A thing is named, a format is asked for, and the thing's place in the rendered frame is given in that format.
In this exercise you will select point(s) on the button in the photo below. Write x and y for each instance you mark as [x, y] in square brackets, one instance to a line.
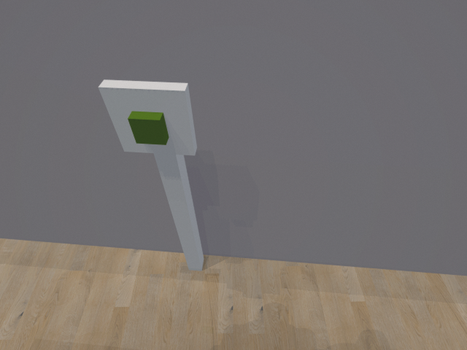
[148, 127]

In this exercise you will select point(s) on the panel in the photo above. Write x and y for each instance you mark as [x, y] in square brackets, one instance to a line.
[121, 97]

